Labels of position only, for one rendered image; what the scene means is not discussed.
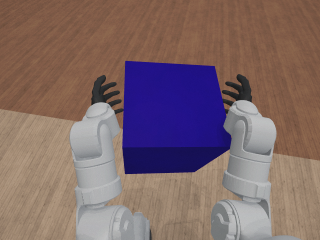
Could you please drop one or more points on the left robot shin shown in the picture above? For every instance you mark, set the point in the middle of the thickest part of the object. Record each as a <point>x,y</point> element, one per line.
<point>138,214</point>

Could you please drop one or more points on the carton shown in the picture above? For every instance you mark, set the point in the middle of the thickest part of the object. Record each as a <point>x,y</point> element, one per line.
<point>173,118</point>

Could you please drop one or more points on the robot left upper arm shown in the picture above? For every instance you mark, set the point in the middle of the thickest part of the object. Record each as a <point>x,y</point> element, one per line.
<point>112,222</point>

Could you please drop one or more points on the robot right upper arm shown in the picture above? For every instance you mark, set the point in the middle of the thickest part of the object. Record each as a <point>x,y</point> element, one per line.
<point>242,220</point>

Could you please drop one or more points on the robot left hand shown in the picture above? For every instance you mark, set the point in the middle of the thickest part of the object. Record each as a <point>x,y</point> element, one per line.
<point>98,93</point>

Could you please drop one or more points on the robot right forearm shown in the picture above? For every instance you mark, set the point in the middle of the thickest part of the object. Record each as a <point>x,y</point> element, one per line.
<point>251,151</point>

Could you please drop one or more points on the robot right hand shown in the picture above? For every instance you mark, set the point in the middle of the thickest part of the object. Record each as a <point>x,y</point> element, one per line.
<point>244,91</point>

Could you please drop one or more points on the robot left thigh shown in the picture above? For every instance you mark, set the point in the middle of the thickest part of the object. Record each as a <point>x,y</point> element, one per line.
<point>141,227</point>

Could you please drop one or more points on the robot left forearm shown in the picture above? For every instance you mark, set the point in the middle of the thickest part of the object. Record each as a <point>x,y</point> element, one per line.
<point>91,141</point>

